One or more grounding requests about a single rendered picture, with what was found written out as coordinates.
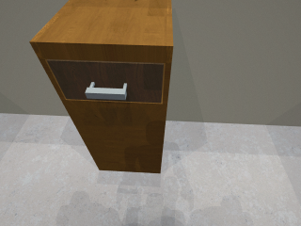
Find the handle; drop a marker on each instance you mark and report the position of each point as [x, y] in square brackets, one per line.
[106, 93]

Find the drawer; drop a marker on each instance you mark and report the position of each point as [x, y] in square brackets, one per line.
[144, 79]

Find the cabinet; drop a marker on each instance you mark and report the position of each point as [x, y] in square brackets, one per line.
[120, 136]

